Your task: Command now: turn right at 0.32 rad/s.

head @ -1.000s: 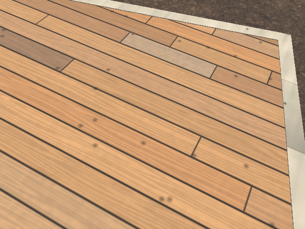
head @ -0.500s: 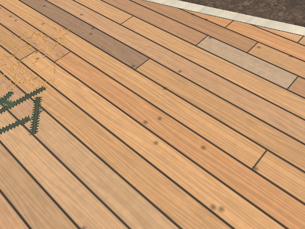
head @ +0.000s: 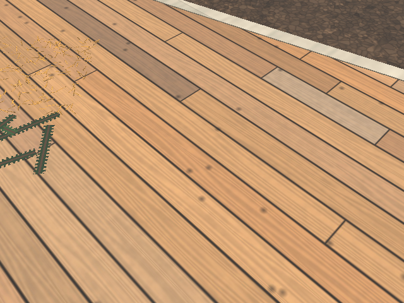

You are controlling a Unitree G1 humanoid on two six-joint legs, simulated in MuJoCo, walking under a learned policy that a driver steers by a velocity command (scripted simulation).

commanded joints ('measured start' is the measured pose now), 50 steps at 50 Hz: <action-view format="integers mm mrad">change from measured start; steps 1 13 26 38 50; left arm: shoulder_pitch -19 174 241 197 -20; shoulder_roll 97 233 119 133 58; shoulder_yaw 38 89 57 37 9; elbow -64 -64 9 83 -77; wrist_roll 8 16 0 32 47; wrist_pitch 3 -15 -84 -111 -77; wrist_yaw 4 -25 2 28 -15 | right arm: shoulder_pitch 40 -123 -134 63 191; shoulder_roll -161 -147 -114 -129 -159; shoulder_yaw -45 -43 -35 -36 -70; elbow -39 -152 -97 -74 -3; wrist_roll -5 -36 -30 -4 15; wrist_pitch -1 -12 -49 -76 -102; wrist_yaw -11 31 77 70 49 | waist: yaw -65 33 28 -113 -16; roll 194 -132 -39 -60 52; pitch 9 45 41 -87 -8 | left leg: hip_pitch -13 -603 -663 -152 -81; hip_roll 373 56 121 -61 160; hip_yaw -238 -71 3 115 -313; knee -127 645 424 115 -268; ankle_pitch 442 -312 175 95 356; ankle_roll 220 7 -69 114 261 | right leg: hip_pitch -152 198 347 390 -316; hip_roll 1 -386 -182 -209 -111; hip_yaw -41 699 255 -17 -20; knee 298 -484 -465 -81 477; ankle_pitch -259 -513 173 1184 47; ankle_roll -13 -274 -167 -83 62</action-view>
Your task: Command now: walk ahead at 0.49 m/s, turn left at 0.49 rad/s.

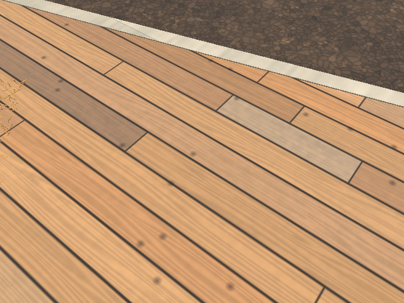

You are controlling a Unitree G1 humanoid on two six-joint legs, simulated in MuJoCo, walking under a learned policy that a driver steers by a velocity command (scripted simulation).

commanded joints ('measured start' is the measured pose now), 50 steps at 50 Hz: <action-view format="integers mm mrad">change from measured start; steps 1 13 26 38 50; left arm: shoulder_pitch -5 -209 139 303 206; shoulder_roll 82 102 99 125 37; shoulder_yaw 17 9 45 49 59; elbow -69 -161 27 135 85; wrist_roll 5 -17 -39 -36 -19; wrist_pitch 19 -5 -51 -30 42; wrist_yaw -4 -10 2 14 -14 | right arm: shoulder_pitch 26 146 13 -374 -75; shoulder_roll -145 -146 -56 -37 -40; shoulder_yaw -33 -34 -3 32 1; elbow -51 -33 -86 -212 -99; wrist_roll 6 -13 -42 -24 -16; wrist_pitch -21 -15 16 -5 -56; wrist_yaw -7 -37 17 16 -23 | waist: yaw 20 -38 -18 54 23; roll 41 106 -63 -56 107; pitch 2 -38 -55 14 -29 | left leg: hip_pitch -38 203 -382 -339 41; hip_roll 262 289 188 192 430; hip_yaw -278 -306 -51 60 -112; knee -192 -21 726 228 -213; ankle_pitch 237 608 -114 81 62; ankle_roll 142 19 -97 -106 2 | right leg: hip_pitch -62 102 434 532 -8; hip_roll -22 76 -139 -138 -15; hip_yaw -37 -53 178 100 -2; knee -119 -600 -939 -903 15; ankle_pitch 79 221 346 553 5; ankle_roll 46 -22 -204 -174 -57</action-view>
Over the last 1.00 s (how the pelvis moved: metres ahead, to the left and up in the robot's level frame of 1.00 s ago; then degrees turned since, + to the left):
0.34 -0.07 0.00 -4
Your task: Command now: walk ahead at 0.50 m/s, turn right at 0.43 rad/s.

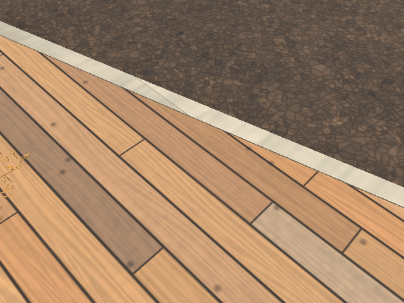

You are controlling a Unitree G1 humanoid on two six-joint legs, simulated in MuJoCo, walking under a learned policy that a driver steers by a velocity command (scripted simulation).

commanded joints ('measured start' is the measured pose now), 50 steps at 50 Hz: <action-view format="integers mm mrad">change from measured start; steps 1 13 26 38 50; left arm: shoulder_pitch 25 -365 -124 50 -20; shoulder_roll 31 10 109 104 117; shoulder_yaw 15 -12 38 10 -6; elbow -52 -214 -133 -35 -99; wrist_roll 10 17 -15 0 12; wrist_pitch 19 22 -1 -61 -64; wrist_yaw -19 -57 16 16 23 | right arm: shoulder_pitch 77 244 145 -106 272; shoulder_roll -89 -129 -108 -79 -268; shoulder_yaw -25 -39 -35 -23 -97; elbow -13 76 -37 -85 6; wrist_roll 12 7 -13 12 29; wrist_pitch -34 -23 12 48 43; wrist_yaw -6 -19 6 40 19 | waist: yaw -8 -76 -61 23 -141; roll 115 100 56 -13 119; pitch -4 70 -37 52 -279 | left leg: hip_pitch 101 268 -343 -456 530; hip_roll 281 285 152 90 345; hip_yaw -215 65 -150 -119 -847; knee -271 -234 771 358 -82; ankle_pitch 119 419 -132 199 35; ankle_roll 81 63 -77 -36 381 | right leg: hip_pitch -165 -227 310 440 -273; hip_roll -64 -41 -157 -134 77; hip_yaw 31 -115 267 7 60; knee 43 -403 -856 -972 377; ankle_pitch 79 283 446 595 -150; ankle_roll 13 -10 -219 -77 24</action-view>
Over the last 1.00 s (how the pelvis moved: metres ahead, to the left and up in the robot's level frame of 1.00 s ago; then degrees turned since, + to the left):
0.54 0.05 0.00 4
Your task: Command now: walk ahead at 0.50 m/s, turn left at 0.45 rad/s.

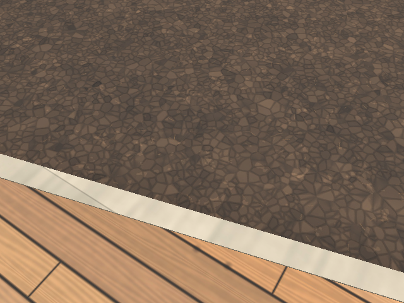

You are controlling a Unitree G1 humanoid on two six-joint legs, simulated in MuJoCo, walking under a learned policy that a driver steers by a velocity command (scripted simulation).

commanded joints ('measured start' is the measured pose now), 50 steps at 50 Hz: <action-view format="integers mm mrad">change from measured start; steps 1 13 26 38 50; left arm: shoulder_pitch -91 -327 -11 -33 55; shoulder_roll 139 95 314 140 244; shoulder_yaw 22 5 64 40 66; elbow -156 -278 -276 -215 -154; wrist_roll -3 17 16 -12 -8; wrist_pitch -44 33 3 -33 17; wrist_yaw -19 -35 5 -21 -3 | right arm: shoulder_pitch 244 297 365 38 16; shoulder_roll -220 -174 -143 -99 -120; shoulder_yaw -71 -57 -38 -22 -27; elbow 28 31 -76 -143 -182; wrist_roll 34 36 27 2 -21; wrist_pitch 13 -8 -11 59 41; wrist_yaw -13 -24 -28 34 35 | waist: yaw -91 -70 21 -11 -60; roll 55 62 -273 -78 -82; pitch -153 -22 -372 -21 -99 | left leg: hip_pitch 589 311 -181 -296 122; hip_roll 390 153 -45 130 -12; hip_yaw -666 -378 -224 -152 52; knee -291 -356 662 457 -21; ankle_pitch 30 340 -391 30 -126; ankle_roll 265 84 -64 -123 20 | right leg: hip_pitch -650 -584 323 -9 119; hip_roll -54 -119 -506 -301 -316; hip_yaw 178 98 921 115 -139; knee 510 -85 -612 -746 -313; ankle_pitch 77 395 10 521 1078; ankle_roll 4 122 -166 -108 -36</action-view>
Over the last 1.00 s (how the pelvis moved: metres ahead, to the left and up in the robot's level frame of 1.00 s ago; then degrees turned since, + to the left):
0.52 -0.11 -0.02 -10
